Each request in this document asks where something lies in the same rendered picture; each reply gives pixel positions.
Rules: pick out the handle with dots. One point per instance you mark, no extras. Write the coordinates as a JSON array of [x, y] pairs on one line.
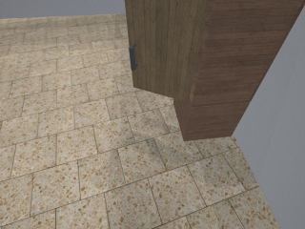
[[132, 57]]

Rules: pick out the cupboard door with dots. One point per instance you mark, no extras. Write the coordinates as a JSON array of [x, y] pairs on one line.
[[167, 34]]

